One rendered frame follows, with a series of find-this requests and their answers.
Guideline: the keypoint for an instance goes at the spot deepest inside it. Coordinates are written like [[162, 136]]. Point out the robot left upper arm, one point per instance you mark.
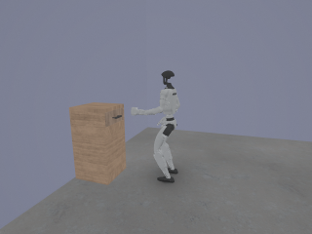
[[163, 96]]

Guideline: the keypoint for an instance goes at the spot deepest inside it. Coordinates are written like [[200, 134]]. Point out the left robot foot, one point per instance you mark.
[[164, 179]]

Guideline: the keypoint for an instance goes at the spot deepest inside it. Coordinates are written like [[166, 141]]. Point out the robot head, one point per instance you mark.
[[167, 75]]

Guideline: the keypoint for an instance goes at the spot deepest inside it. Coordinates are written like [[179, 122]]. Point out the left robot forearm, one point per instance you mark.
[[152, 111]]

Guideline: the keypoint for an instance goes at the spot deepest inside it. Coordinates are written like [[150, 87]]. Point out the cabinet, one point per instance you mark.
[[99, 152]]

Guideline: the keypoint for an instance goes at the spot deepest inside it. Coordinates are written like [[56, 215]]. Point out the robot left hand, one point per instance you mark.
[[134, 111]]

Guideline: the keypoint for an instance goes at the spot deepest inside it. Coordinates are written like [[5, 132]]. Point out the drawer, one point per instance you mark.
[[109, 120]]

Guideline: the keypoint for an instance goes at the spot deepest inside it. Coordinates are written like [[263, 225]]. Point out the robot right hand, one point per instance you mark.
[[162, 121]]

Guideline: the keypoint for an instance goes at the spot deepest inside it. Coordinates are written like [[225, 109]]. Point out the robot right upper arm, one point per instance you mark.
[[177, 102]]

